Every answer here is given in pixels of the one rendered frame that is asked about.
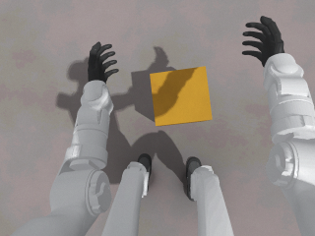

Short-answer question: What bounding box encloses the robot left forearm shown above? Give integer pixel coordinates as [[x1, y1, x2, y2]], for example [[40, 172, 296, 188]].
[[49, 80, 114, 207]]

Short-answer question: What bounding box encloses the robot right hand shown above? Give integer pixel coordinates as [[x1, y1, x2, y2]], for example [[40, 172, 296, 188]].
[[242, 16, 284, 67]]

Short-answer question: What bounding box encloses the carton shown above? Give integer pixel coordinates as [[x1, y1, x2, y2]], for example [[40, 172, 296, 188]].
[[150, 66, 213, 126]]

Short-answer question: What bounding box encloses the robot right upper arm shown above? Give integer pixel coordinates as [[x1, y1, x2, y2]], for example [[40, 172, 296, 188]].
[[265, 140, 315, 236]]

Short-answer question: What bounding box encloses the robot left hand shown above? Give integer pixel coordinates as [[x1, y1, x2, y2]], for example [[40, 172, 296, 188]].
[[88, 42, 119, 83]]

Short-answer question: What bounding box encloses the robot right forearm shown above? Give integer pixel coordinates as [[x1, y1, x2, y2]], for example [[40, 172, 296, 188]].
[[263, 53, 315, 144]]

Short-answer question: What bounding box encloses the robot right shin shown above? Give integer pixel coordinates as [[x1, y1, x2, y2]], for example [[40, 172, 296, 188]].
[[190, 165, 220, 189]]

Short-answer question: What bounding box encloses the left robot foot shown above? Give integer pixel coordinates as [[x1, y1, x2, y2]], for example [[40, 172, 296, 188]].
[[137, 153, 152, 190]]

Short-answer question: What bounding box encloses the robot left upper arm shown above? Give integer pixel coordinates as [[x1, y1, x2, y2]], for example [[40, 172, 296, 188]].
[[10, 169, 112, 236]]

